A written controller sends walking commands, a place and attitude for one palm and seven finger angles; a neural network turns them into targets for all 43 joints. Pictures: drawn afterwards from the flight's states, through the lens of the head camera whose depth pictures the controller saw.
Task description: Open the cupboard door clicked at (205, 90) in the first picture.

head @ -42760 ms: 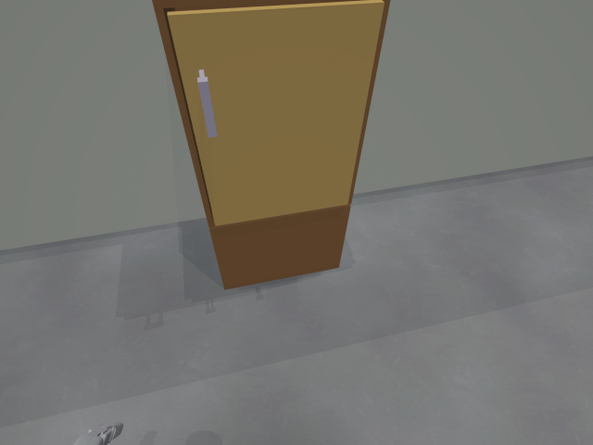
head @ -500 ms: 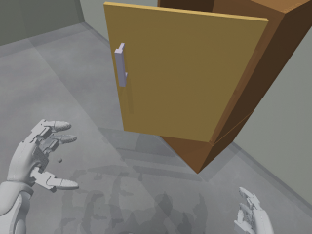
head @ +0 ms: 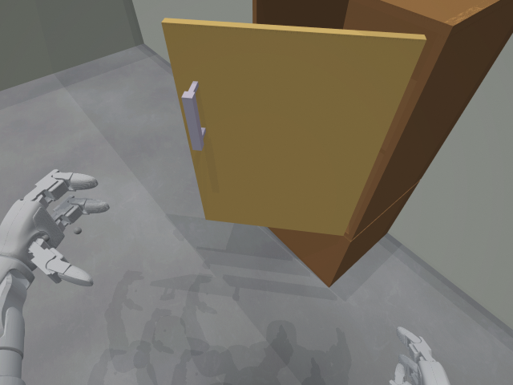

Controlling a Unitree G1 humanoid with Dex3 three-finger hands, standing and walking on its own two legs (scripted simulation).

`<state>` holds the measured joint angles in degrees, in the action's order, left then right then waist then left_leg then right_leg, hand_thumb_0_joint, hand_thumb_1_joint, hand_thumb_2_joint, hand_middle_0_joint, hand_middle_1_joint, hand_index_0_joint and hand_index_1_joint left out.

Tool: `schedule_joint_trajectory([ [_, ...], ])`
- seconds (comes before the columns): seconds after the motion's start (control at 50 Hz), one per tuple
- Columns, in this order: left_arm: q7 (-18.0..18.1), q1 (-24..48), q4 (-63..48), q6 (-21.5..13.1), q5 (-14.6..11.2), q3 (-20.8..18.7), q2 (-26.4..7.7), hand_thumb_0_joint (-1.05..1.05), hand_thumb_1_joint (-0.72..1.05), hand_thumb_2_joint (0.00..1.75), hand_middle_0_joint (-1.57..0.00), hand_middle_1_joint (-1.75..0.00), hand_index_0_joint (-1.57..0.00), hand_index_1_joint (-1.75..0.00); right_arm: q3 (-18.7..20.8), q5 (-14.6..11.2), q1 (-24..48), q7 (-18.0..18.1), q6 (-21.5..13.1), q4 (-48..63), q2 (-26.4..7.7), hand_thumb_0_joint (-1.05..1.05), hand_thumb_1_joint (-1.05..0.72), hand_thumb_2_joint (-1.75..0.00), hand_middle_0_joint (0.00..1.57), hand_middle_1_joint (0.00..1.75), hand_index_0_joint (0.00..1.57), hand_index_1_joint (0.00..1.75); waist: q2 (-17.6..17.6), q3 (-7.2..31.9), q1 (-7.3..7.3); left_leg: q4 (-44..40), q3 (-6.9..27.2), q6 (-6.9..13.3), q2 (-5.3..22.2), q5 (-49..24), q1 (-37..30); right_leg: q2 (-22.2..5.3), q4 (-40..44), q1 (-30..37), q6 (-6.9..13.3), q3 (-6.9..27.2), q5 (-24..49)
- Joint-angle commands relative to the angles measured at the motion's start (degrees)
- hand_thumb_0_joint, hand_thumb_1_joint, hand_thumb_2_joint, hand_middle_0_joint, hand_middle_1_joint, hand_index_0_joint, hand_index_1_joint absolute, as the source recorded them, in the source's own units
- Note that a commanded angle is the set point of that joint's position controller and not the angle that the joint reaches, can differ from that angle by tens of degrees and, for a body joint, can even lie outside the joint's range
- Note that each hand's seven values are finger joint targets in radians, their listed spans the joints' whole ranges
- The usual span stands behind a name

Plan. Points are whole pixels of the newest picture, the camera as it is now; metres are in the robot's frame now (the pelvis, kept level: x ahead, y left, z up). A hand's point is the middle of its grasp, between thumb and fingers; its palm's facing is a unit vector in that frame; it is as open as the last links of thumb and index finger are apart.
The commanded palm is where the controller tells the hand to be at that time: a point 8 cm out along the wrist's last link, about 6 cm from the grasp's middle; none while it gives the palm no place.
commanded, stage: raise the hand with hooked fingers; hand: left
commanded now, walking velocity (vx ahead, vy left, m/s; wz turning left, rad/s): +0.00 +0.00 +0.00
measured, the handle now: (196, 116) +0.59 +0.17 +0.08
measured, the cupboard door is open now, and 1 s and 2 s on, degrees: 42 42 42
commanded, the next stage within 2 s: move the hooked fingers beside the handle in 0.38 s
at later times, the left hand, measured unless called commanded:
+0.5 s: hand (83, 235) +0.29 +0.27 +0.10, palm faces -0.02 -1.00 -0.04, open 14.0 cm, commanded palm +0.27 +0.31 +0.10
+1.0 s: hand (111, 194) +0.36 +0.26 +0.10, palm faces -0.05 -1.00 -0.01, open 14.0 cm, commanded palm +0.35 +0.30 +0.09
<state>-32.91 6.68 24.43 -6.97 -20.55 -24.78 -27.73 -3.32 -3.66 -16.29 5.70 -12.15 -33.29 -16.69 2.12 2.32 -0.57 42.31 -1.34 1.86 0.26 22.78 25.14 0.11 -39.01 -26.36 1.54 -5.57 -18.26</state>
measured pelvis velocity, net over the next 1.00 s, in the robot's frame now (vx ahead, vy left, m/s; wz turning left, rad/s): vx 0.00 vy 0.00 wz -0.02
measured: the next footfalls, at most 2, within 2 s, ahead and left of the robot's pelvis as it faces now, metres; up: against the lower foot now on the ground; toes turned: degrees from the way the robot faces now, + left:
none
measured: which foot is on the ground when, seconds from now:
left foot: down 0.00-1.00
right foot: down 0.00-1.00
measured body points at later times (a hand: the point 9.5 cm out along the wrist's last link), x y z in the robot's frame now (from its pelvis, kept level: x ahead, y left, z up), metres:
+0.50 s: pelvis +0.00 -0.01 +0.00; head +0.03 -0.01 +0.45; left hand +0.28 +0.32 +0.10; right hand +0.16 -0.25 -0.08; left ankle -0.01 +0.09 -0.72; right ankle +0.02 -0.11 -0.72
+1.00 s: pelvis +0.00 +0.00 +0.00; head +0.05 +0.00 +0.45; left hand +0.36 +0.31 +0.10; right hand +0.11 -0.27 -0.10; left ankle -0.01 +0.09 -0.72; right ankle +0.02 -0.11 -0.72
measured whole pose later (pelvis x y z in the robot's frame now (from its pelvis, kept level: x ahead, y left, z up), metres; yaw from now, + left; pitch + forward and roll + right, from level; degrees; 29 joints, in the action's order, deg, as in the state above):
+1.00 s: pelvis +0.00 +0.00 +0.00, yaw -1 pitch +8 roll -1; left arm -30.4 22.4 41.4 -11.0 -16.6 -24.6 -28.5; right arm -3.0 -3.0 -18.8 5.0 -8.8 -34.2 -16.9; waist 0.8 2.9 2.0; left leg 42.4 -2.4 1.6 0.5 22.3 28.3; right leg 0.4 -40.1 -30.4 1.8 -4.4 -17.9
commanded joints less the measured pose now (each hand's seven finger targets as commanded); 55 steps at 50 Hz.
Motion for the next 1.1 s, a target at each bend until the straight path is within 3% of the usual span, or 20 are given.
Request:
schedule_joint_trajectory([
  [0.0,0.01,9.39,-13.40,-4.25,-1.40,-5.40,-13.53,0.00,-0.50,0.30,-0.30,-1.20,-0.30,-1.20,3.68,0.34,2.80,-0.17,-3.71,9.39,-7.98,0.00,-0.90,-0.90,0.20,0.30,0.20,0.30,1.11,14.41,-0.58,-6.56,3.10,-0.72,-0.46,-18.53,-4.50,0.46,3.68,8.32,0.16,3.09,13.83],
  [0.02,0.57,9.92,-14.67,-5.16,-1.69,-7.38,-15.72,0.00,-0.50,0.30,-0.30,-1.20,-0.30,-1.20,3.54,0.81,2.87,-0.40,-3.83,9.47,-8.07,0.00,-0.90,-0.90,0.20,0.30,0.20,0.30,1.34,14.78,-1.34,-6.21,3.01,-0.82,-0.59,-19.38,-4.24,0.58,3.40,9.63,0.48,3.63,14.97],
  [0.06,1.68,9.59,-15.20,-6.56,-1.82,-8.50,-15.66,0.00,-0.50,0.30,-0.30,-1.20,-0.30,-1.20,3.67,0.80,2.49,-0.37,-3.73,9.33,-7.72,0.00,-0.90,-0.90,0.20,0.30,0.20,0.30,0.94,15.96,-1.08,-6.58,2.76,-0.84,-0.46,-19.49,-4.30,0.55,3.24,10.38,0.23,3.53,15.18],
  [0.12,2.69,10.55,-14.82,-7.45,-1.40,-8.82,-16.06,0.00,-0.50,0.30,-0.30,-1.20,-0.30,-1.20,3.60,1.01,2.39,-0.30,-3.64,8.87,-7.85,0.00,-0.90,-0.90,0.20,0.30,0.20,0.30,2.52,14.04,-0.88,-6.49,2.34,-0.75,-0.44,-18.33,-3.82,0.56,3.51,9.63,0.35,3.91,14.40],
  [0.18,2.32,11.53,-13.96,-6.92,-0.72,-5.41,-12.95,0.00,-0.50,0.30,-0.30,-1.20,-0.30,-1.20,3.52,0.57,2.56,0.11,-3.50,8.49,-7.47,0.00,-0.90,-0.90,0.20,0.30,0.20,0.30,6.17,12.29,0.06,-7.12,2.10,-0.70,-0.51,-16.32,-4.24,0.22,4.33,8.03,0.22,3.95,12.48],
  [0.24,1.47,11.22,-12.80,-5.64,-0.45,-4.68,-13.06,0.00,-0.50,0.30,-0.30,-1.20,-0.30,-1.20,3.58,0.46,2.43,0.40,-3.37,8.62,-7.80,0.00,-0.90,-0.90,0.20,0.30,0.20,0.30,2.59,12.21,0.39,-7.14,2.30,-0.38,-0.39,-15.54,-3.70,0.29,4.74,8.45,0.01,4.11,12.06],
  [0.32,1.17,11.21,-13.40,-5.67,-0.83,-6.11,-14.65,0.00,-0.50,0.30,-0.30,-1.20,-0.30,-1.20,3.42,0.66,2.71,0.51,-3.54,8.68,-7.90,0.00,-0.90,-0.90,0.20,0.30,0.20,0.30,2.44,13.02,-0.16,-6.90,2.63,-0.48,-0.49,-16.57,-4.17,0.40,4.55,9.10,0.23,4.12,13.13],
  [0.42,1.22,11.60,-12.22,-6.27,-1.44,-6.32,-14.11,0.00,-0.50,0.30,-0.30,-1.20,-0.30,-1.20,3.36,0.56,2.89,0.49,-3.56,8.61,-7.79,0.00,-0.90,-0.90,0.20,0.30,0.20,0.30,1.10,12.19,-0.11,-6.94,2.57,-0.57,-0.49,-15.80,-3.86,0.50,4.50,8.59,0.20,3.95,12.48],
  [0.46,1.12,11.61,-12.32,-6.37,-1.33,-5.78,-13.41,0.00,-0.50,0.30,-0.30,-1.20,-0.30,-1.20,3.43,0.45,2.90,0.54,-3.61,8.48,-7.61,0.00,-0.90,-0.90,0.20,0.30,0.20,0.30,1.44,13.53,-0.09,-7.07,2.49,-0.60,-0.48,-16.83,-4.26,0.32,4.17,9.20,0.02,3.82,13.78],
  [0.5,1.26,15.61,-12.46,-6.28,-0.84,-2.39,-10.80,0.00,-0.50,0.30,-0.30,-1.20,-0.30,-1.20,3.31,0.29,2.95,0.74,-3.64,8.19,-7.48,0.00,-0.90,-0.90,0.20,0.30,0.20,0.30,2.64,12.52,1.10,-7.24,2.70,-0.70,-0.40,-15.51,-4.84,0.37,4.34,6.88,-0.11,3.48,12.34],
  [0.62,2.23,25.74,-6.70,-6.35,0.93,-2.08,-13.69,0.00,-0.50,0.30,-0.30,-1.20,-0.30,-1.20,3.10,0.52,1.78,1.48,-2.81,6.42,-8.24,0.00,-0.90,-0.90,0.20,0.30,0.20,0.30,0.77,10.89,2.43,-6.87,3.06,-0.65,-0.41,-12.17,-3.04,0.26,4.68,5.02,0.09,4.01,8.47],
  [0.66,2.58,27.92,-4.69,-6.91,1.50,-3.33,-15.41,0.00,-0.50,0.30,-0.30,-1.20,-0.30,-1.20,3.21,0.50,1.30,1.51,-2.54,5.90,-8.09,0.00,-0.90,-0.90,0.20,0.30,0.20,0.30,2.72,13.23,2.19,-6.83,3.02,-0.74,-0.45,-12.42,-3.41,0.00,4.58,5.86,0.11,4.36,8.63],
  [0.74,2.74,30.77,-4.53,-8.27,2.09,-2.43,-15.19,0.00,-0.50,0.30,-0.30,-1.20,-0.30,-1.20,3.12,0.87,0.56,0.96,-2.07,6.18,-7.85,0.00,-0.90,-0.90,0.20,0.30,0.20,0.30,5.90,18.39,1.58,-6.14,3.02,-1.03,-0.49,-17.60,-5.43,0.05,2.95,7.75,0.54,4.18,13.79],
  [0.78,2.73,28.76,-1.98,-8.27,1.98,-2.40,-14.46,0.00,-0.50,0.30,-0.30,-1.20,-0.30,-1.20,3.31,0.81,-0.04,0.68,-1.71,6.21,-8.01,0.00,-0.90,-0.90,0.20,0.30,0.20,0.30,3.83,18.57,1.55,-6.00,2.86,-1.07,-0.38,-18.89,-4.95,0.15,2.72,7.80,0.32,3.94,15.36],
  [0.82,2.64,27.46,1.35,-7.80,1.62,-4.43,-16.21,0.00,-0.50,0.30,-0.30,-1.20,-0.30,-1.20,3.35,1.01,-0.91,0.33,-1.11,6.17,-8.55,0.00,-0.90,-0.90,0.20,0.30,0.20,0.30,1.08,17.94,0.88,-5.70,2.75,-1.00,-0.31,-20.36,-2.77,0.30,2.19,9.32,0.44,3.96,17.66],
  [0.86,2.56,27.09,4.52,-7.07,1.81,-5.49,-17.03,0.00,-0.50,0.30,-0.30,-1.20,-0.30,-1.20,3.64,0.73,-1.27,-0.01,-0.33,6.23,-8.81,0.00,-0.90,-0.90,0.20,0.30,0.20,0.30,-1.12,16.17,1.16,-5.98,2.14,-0.78,-0.31,-18.47,-0.32,0.10,2.45,8.94,-0.01,4.16,17.27],
  [0.92,2.50,31.61,6.96,-6.76,2.51,-4.24,-16.97,0.00,-0.50,0.30,-0.30,-1.20,-0.30,-1.20,3.58,0.81,-1.89,-0.27,0.61,6.43,-9.21,0.00,-0.90,-0.90,0.20,0.30,0.20,0.30,-0.40,14.31,1.85,-5.86,1.94,-0.71,-0.38,-16.57,1.15,0.16,2.34,7.20,0.25,4.42,15.52],
  [1.0,2.94,39.86,5.13,-9.58,3.90,-3.09,-17.95,0.00,-0.50,0.30,-0.30,-1.20,-0.30,-1.20,4.10,0.92,-3.66,-0.37,1.43,5.92,-9.13,0.00,-0.90,-0.90,0.20,0.30,0.20,0.30,2.95,18.77,3.30,-5.11,1.98,-0.55,-0.32,-16.88,-1.07,0.32,2.10,6.22,0.04,4.88,15.04],
  [1.06,2.74,45.31,6.41,-11.51,3.86,-1.86,-17.59,0.00,-0.50,0.30,-0.30,-1.20,-0.30,-1.20,4.13,1.01,-4.89,-0.17,1.99,4.71,-9.14,0.00,-0.90,-0.90,0.20,0.30,0.20,0.30,3.90,20.50,4.50,-4.34,2.29,-0.57,-0.13,-17.63,-2.61,0.68,1.69,5.00,0.09,4.90,15.32],
  [1.08,2.98,44.93,9.03,-11.77,4.10,-3.28,-19.04,0.00,-0.50,0.30,-0.30,-1.20,-0.30,-1.20,4.16,1.04,-5.43,-0.11,2.27,4.22,-9.41,0.00,-0.90,-0.90,0.20,0.30,0.20,0.30,2.76,20.01,4.19,-4.42,2.64,-0.63,0.02,-16.97,-1.81,0.72,1.65,4.61,0.15,4.69,14.44],
])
